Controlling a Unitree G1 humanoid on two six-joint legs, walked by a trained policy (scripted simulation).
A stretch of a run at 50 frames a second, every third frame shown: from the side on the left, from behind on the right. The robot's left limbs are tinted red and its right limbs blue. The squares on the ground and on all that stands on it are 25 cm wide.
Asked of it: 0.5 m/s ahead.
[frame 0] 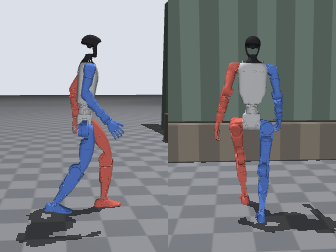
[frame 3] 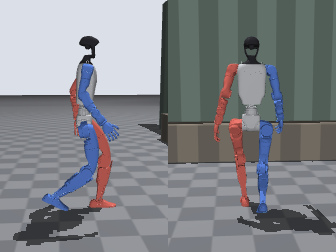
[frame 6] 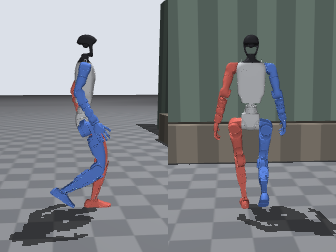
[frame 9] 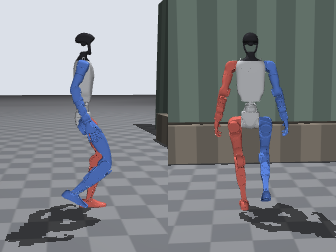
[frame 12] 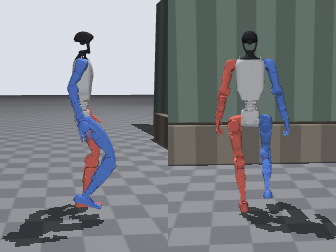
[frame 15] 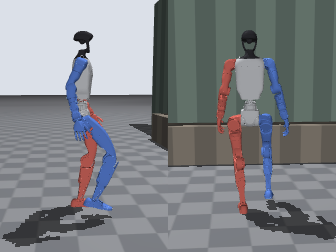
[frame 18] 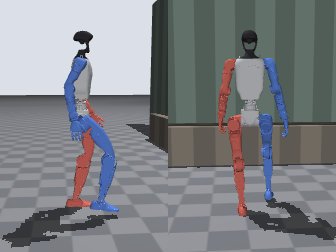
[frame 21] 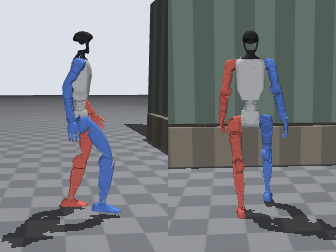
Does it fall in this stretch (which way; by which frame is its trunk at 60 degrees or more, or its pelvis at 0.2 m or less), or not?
no
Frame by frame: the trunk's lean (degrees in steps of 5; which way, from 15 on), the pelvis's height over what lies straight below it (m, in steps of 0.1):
0: 5, 0.7
3: 5, 0.7
6: 5, 0.8
9: 0, 0.8
12: 0, 0.8
15: 0, 0.8
18: 0, 0.8
21: 0, 0.8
